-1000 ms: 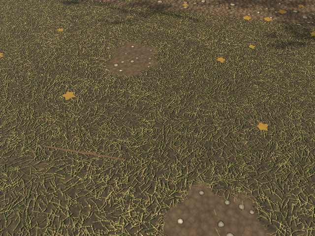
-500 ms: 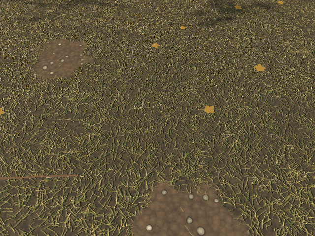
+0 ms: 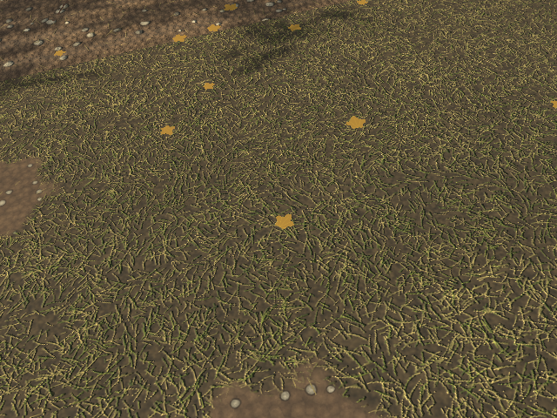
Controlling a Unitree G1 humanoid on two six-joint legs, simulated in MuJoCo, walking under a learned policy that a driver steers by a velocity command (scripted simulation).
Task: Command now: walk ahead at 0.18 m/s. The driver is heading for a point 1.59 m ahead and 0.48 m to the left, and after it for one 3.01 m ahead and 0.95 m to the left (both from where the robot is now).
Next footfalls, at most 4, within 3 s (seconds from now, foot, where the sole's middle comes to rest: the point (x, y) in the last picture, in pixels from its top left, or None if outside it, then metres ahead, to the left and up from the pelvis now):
0.34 left None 0.28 0.12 -0.92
0.72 right None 0.46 -0.08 -0.92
1.10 left None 0.29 0.12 -0.92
1.54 right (319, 409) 0.58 -0.02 -0.92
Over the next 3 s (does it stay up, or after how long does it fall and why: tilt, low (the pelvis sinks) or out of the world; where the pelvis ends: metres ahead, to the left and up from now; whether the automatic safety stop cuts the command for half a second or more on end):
stays up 1.21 0.27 -0.29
